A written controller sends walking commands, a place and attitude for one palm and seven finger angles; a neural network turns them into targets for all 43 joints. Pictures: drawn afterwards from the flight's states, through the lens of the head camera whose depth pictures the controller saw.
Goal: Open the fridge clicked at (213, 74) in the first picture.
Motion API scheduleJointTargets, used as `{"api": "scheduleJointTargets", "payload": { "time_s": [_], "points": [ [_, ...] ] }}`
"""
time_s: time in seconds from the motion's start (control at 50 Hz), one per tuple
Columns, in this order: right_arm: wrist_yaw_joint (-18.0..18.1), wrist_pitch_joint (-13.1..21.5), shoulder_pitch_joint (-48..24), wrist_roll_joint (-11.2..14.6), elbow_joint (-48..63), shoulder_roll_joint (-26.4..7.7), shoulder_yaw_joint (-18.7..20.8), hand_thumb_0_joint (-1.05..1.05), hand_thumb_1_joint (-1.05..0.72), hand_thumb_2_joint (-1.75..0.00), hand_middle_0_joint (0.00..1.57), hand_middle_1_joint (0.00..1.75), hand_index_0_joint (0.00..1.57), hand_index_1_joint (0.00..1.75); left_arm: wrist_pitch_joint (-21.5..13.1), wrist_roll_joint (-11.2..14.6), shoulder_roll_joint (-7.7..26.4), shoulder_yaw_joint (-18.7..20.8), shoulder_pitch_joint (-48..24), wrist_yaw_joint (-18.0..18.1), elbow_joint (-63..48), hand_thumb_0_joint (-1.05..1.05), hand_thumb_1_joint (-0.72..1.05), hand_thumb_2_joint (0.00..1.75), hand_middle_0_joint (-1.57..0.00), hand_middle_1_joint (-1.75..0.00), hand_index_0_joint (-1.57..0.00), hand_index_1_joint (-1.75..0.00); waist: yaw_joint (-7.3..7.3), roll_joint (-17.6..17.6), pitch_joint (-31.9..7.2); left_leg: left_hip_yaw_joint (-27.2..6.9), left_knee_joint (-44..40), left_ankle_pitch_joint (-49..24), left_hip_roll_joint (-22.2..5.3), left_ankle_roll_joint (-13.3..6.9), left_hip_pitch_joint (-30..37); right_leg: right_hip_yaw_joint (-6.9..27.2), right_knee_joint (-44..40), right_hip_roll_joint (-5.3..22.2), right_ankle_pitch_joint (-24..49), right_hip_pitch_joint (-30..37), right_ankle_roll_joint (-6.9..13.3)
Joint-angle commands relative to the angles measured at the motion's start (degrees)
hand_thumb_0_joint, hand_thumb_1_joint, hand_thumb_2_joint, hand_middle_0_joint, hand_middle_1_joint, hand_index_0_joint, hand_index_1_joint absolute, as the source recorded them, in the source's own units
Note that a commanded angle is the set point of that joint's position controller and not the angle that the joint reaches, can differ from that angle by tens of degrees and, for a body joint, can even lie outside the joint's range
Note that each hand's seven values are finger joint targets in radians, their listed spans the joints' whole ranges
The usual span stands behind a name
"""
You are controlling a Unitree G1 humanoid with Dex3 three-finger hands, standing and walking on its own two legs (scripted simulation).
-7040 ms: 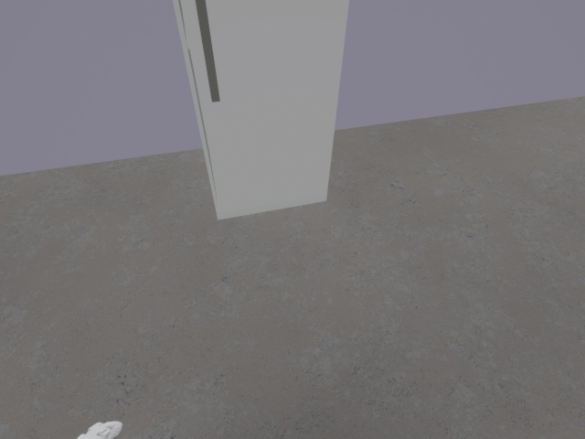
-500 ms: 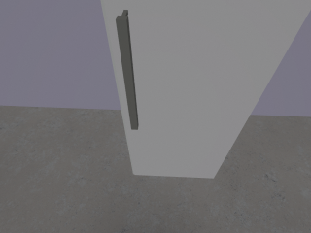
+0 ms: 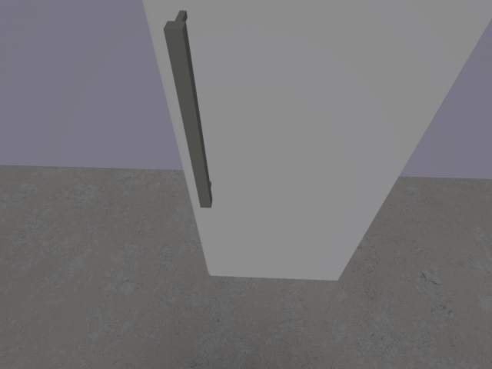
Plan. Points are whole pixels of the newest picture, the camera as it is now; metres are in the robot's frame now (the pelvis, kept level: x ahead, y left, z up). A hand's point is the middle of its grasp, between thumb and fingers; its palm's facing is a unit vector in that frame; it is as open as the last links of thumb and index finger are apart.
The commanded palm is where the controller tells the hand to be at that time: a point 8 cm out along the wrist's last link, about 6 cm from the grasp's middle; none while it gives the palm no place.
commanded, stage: look again from close up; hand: left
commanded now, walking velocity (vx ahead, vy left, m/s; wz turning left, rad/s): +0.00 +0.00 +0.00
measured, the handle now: (197, 130) +0.51 +0.12 +0.10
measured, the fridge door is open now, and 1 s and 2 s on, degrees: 0 0 0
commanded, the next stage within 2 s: none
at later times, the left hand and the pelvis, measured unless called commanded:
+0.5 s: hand out of the picture -0.01 +0.26 -0.18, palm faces +0.01 -0.98 -0.20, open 7.4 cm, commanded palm none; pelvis -0.05 +0.06 -0.01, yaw +0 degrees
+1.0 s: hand out of the picture -0.20 +0.28 -0.21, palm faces +0.07 -0.98 -0.16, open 7.4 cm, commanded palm none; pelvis -0.12 +0.10 -0.02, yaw +2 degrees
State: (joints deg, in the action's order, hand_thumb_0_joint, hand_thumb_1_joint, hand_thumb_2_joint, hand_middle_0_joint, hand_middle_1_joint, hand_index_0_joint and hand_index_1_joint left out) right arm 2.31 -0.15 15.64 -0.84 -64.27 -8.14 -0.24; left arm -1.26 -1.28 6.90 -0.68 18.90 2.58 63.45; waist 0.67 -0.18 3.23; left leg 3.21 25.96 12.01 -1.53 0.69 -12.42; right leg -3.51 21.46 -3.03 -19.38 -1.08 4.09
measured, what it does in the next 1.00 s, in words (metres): shifts its weight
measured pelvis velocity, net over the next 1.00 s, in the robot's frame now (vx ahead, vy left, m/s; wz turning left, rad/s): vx -0.12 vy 0.10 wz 0.03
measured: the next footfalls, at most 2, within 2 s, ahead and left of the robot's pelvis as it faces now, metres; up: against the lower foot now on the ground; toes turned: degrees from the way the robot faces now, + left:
right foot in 1.20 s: -0.15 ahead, +0.03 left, +0.00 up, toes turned -5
left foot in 1.38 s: -0.13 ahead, +0.28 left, +0.00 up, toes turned -3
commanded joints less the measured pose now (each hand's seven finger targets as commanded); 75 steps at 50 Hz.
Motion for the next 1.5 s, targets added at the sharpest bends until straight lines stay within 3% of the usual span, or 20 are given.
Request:
{"api": "scheduleJointTargets", "payload": {
  "time_s": [0.0,0.06,0.24,0.48,0.64,0.76,0.9,0.96,0.98,1.04,1.12,1.14,1.16,1.18,1.2,1.22,1.3,1.36,1.4,1.48],
  "points": [
    [0.82,2.70,2.99,-0.56,7.75,-6.58,2.52,0.00,-0.90,-0.90,0.20,0.30,0.20,0.30,-1.79,0.07,11.60,3.46,5.52,1.28,-5.48,0.00,0.90,0.90,-0.20,-0.30,-0.20,-0.30,-0.12,2.46,-9.52,-0.69,7.80,-4.97,0.92,-2.80,-4.74,7.20,8.81,14.47,70.60,5.77,-1.63],
    [0.70,1.57,2.37,-0.28,9.94,-5.77,2.61,0.00,-0.90,-0.90,0.20,0.30,0.20,0.30,-0.64,-0.15,10.19,3.29,7.23,1.30,-7.35,0.00,0.90,0.90,-0.20,-0.30,-0.20,-0.30,-0.78,11.66,-5.00,0.02,8.91,3.42,1.80,-3.32,-8.77,7.21,9.54,14.02,72.20,4.17,-1.65],
    [0.19,0.62,1.08,-0.10,11.19,-8.92,3.24,0.00,-0.90,-0.90,0.20,0.30,0.20,0.30,1.33,-0.11,11.07,3.05,5.63,0.87,-12.47,0.00,0.90,0.90,-0.20,-0.30,-0.20,-0.30,-1.07,-1.39,-0.38,-4.44,5.76,-22.16,-4.28,-5.20,1.44,6.06,5.43,8.00,26.24,-10.67,-2.44],
    [-0.98,0.39,-1.95,-0.51,12.88,-13.12,3.56,0.00,-0.90,-0.90,0.20,0.30,0.20,0.30,2.21,-0.48,11.79,2.72,5.13,-0.63,-11.12,0.00,0.90,0.90,-0.20,-0.30,-0.20,-0.30,-1.70,-5.84,1.68,-14.36,-14.48,21.45,-6.98,-5.16,-8.77,2.25,4.49,4.82,-1.98,-9.81,-2.07],
    [-1.11,-0.74,-1.19,-0.48,11.47,-12.91,4.11,0.00,-0.90,-0.90,0.20,0.30,0.20,0.30,2.70,-0.67,9.52,2.99,13.45,-0.80,-7.18,0.00,0.90,0.90,-0.20,-0.30,-0.20,-0.30,-3.16,-0.79,0.26,-12.51,-17.59,21.51,-6.27,-3.70,-8.41,-0.19,1.98,4.25,-2.57,-7.07,-1.36],
    [-1.03,-1.27,1.31,-0.17,8.65,-10.02,3.89,0.00,-0.90,-0.90,0.20,0.30,0.20,0.30,2.26,-0.54,9.77,3.00,14.68,-0.42,-5.51,0.00,0.90,0.90,-0.20,-0.30,-0.20,-0.30,-1.36,2.42,0.93,-7.62,-10.49,15.47,-2.04,-1.59,-3.75,5.61,-3.40,7.74,-7.84,-14.76,-0.29],
    [-1.04,-1.66,13.26,0.34,4.93,-7.57,5.06,0.00,-0.90,-0.90,0.20,0.30,0.20,0.30,2.28,-0.36,13.73,4.82,-4.18,0.66,-10.01,0.00,0.90,0.90,-0.20,-0.30,-0.20,-0.30,6.70,7.14,2.95,-6.00,15.42,8.84,-0.80,-2.28,9.56,11.19,-8.01,15.45,-15.12,-38.43,2.08],
    [-0.17,0.02,9.39,-0.62,7.35,-12.62,4.96,0.00,-0.90,-0.90,0.20,0.30,0.20,0.30,2.84,0.40,9.43,4.10,5.42,-0.02,-7.50,0.00,0.90,0.90,-0.20,-0.30,-0.20,-0.30,1.48,-18.02,8.95,-27.45,-20.67,35.31,-12.77,-3.31,-13.35,1.83,20.97,1.13,-6.86,-25.11,-2.86],
    [-0.02,-0.18,4.13,-0.55,8.18,-12.93,4.82,0.00,-0.90,-0.90,0.20,0.30,0.20,0.30,3.84,-0.19,8.21,4.32,10.37,0.01,-5.09,0.00,0.90,0.90,-0.20,-0.30,-0.20,-0.30,-1.65,-17.81,6.72,-29.14,-25.87,40.93,-14.61,-3.80,-23.90,4.92,32.83,1.45,-5.24,-15.22,-2.74],
    [-0.35,-0.94,-4.81,-0.65,11.19,-11.12,3.88,0.00,-0.90,-0.90,0.20,0.30,0.20,0.30,5.90,-0.57,6.32,4.70,23.50,-0.11,-1.06,0.00,0.90,0.90,-0.20,-0.30,-0.20,-0.30,-7.73,-9.54,0.81,-17.36,-28.18,28.60,-9.54,1.89,-28.43,0.24,45.08,-0.80,-3.35,-6.61,-2.67],
    [0.63,-3.04,-5.85,-1.31,10.35,-9.65,4.89,0.00,-0.90,-0.90,0.20,0.30,0.20,0.30,6.07,0.46,6.49,5.94,36.88,0.58,1.65,0.00,0.90,0.90,-0.20,-0.30,-0.20,-0.30,-10.52,-7.86,3.23,-6.53,-20.70,15.03,-2.01,10.63,-18.31,-7.16,-1.19,-0.66,-12.54,6.63,-0.91],
    [0.79,-4.11,-1.98,-0.20,8.46,-7.32,5.04,0.00,-0.90,-0.90,0.20,0.30,0.20,0.30,5.78,0.17,5.56,5.22,33.54,1.06,1.44,0.00,0.90,0.90,-0.20,-0.30,-0.20,-0.30,-8.71,6.97,5.80,-0.51,1.51,17.42,3.83,8.93,-16.57,-0.71,-14.10,5.81,-6.47,1.43,1.87],
    [1.41,-4.92,8.80,0.87,6.20,-1.07,5.30,0.00,-0.90,-0.90,0.20,0.30,0.20,0.30,5.33,-0.54,6.64,3.13,15.71,1.81,-4.46,0.00,0.90,0.90,-0.20,-0.30,-0.20,-0.30,0.32,25.38,7.82,-2.40,33.60,20.85,6.21,4.75,-14.94,16.46,-13.43,20.12,-14.21,-18.96,6.73],
    [0.40,-5.10,10.31,0.02,8.21,-8.21,6.55,0.00,-0.90,-0.90,0.20,0.30,0.20,0.30,4.04,-0.89,10.02,3.48,-1.20,2.16,-12.27,0.00,0.90,0.90,-0.20,-0.30,-0.20,-0.30,5.47,14.03,9.16,-9.62,47.13,11.77,3.26,0.57,-11.74,17.45,-15.54,23.99,-13.97,-36.85,8.27],
    [-0.69,-5.21,12.26,0.17,8.73,-10.05,7.03,0.00,-0.90,-0.90,0.20,0.30,0.20,0.30,2.69,-0.74,16.28,5.91,-15.10,2.47,-16.26,0.00,0.90,0.90,-0.20,-0.30,-0.20,-0.30,11.15,13.20,5.62,-12.59,53.59,8.73,0.52,0.42,-5.33,19.43,-18.02,27.15,-14.28,-41.18,10.67],
    [-1.67,-3.69,12.50,0.28,7.87,-7.85,6.35,0.00,-0.90,-0.90,0.20,0.30,0.20,0.30,1.17,-0.53,16.01,5.87,-19.02,1.89,-17.01,0.00,0.90,0.90,-0.20,-0.30,-0.20,-0.30,11.37,10.00,3.66,-10.61,48.39,8.19,-1.83,0.30,-1.69,17.78,-16.89,23.54,-15.86,-42.56,7.89],
    [-1.33,-0.40,5.33,0.32,8.71,-1.53,3.41,0.00,-0.90,-0.90,0.20,0.30,0.20,0.30,1.45,-0.88,11.73,4.35,4.41,0.47,-8.58,0.00,0.90,0.90,-0.20,-0.30,-0.20,-0.30,-0.30,-0.81,4.83,0.66,2.84,9.33,0.86,-1.01,-4.27,9.85,-1.52,14.39,-0.14,-17.47,3.43],
    [-0.08,1.26,4.49,-0.09,9.41,-6.73,3.29,0.00,-0.90,-0.90,0.20,0.30,0.20,0.30,2.31,0.52,6.44,3.41,10.08,-0.90,-6.96,0.00,0.90,0.90,-0.20,-0.30,-0.20,-0.30,-3.86,-12.67,2.65,-17.86,-9.86,1.74,-10.37,-5.15,-5.10,2.69,7.70,7.03,-1.35,-17.35,-4.12],
    [0.50,0.50,1.83,-0.93,10.76,-8.55,3.41,0.00,-0.90,-0.90,0.20,0.30,0.20,0.30,1.46,0.40,6.17,3.52,9.60,-1.33,-6.86,0.00,0.90,0.90,-0.20,-0.30,-0.20,-0.30,-5.33,0.25,3.58,-16.13,-9.97,15.82,-9.44,-5.35,-16.64,2.81,2.80,6.42,2.58,-7.21,-4.44],
    [-0.39,0.67,3.75,-0.36,7.57,-7.57,2.90,0.00,-0.90,-0.90,0.20,0.30,0.20,0.30,2.29,-0.05,6.46,3.16,6.83,-0.97,-6.06,0.00,0.90,0.90,-0.20,-0.30,-0.20,-0.30,-2.91,-5.27,2.50,-15.55,-14.90,18.41,-6.28,-3.62,-14.03,2.16,5.04,5.88,4.19,-6.36,-4.11]
  ]
}}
